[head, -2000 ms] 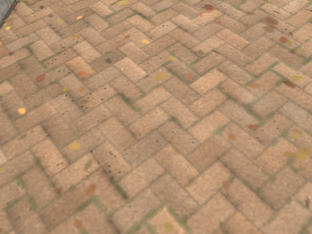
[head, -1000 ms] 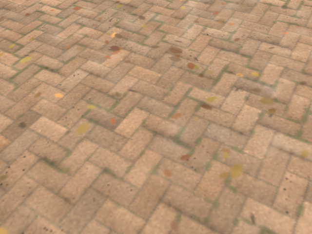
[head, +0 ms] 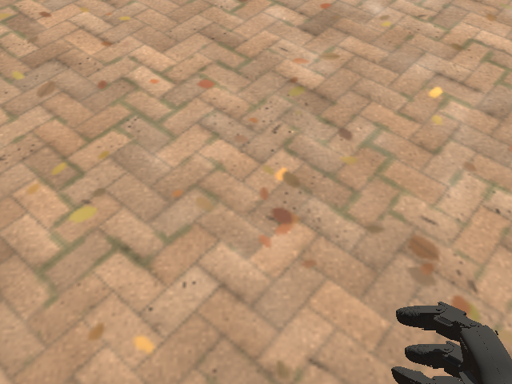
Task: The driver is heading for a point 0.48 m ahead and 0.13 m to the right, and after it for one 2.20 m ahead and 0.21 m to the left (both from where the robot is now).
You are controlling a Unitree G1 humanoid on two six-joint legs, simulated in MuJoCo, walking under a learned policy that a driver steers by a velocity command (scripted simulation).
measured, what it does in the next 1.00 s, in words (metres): walks ahead: left foot, then right foot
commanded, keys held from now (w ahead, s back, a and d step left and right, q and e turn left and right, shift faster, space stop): w+e+shift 0.32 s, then w+q+shift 0.68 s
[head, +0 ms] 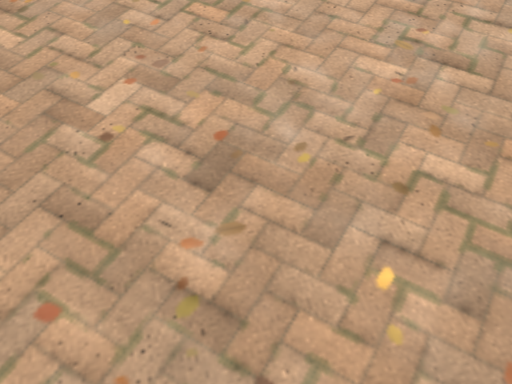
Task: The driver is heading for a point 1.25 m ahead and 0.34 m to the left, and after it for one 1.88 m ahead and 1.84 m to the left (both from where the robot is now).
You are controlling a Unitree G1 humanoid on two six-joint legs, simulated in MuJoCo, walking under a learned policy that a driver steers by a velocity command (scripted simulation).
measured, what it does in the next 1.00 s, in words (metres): walks ahead, turning left: right foot, then left foot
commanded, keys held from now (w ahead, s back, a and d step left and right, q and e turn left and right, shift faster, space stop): w+q+shift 0.70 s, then w+e+shift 0.30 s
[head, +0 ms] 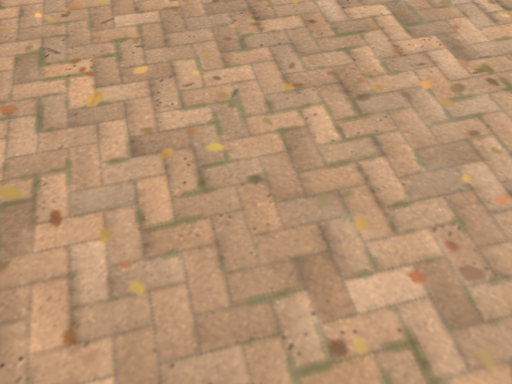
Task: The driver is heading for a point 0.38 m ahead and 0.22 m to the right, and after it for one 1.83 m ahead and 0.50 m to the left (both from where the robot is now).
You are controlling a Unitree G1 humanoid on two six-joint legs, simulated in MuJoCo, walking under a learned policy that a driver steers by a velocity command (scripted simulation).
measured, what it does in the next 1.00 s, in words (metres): walks ahead: right foot, then left foot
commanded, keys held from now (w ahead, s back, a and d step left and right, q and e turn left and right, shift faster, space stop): w+e+shift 0.24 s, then w+q+shift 0.76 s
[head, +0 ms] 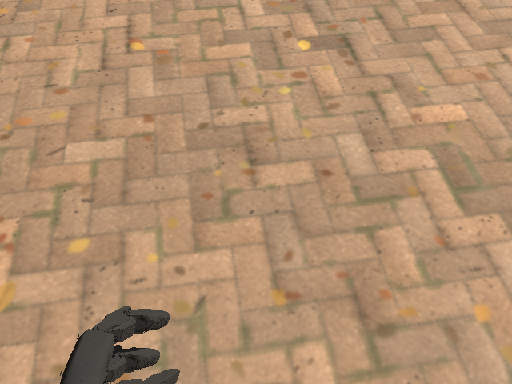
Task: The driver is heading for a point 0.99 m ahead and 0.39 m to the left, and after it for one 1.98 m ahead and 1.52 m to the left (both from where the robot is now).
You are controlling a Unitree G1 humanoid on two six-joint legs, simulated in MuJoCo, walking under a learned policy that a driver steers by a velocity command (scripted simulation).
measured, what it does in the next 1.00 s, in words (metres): walks ahead, turning left: right foot, then left foot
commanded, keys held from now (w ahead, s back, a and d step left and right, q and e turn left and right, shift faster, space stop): w+q+shift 0.08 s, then q+shift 0.80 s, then shift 0.12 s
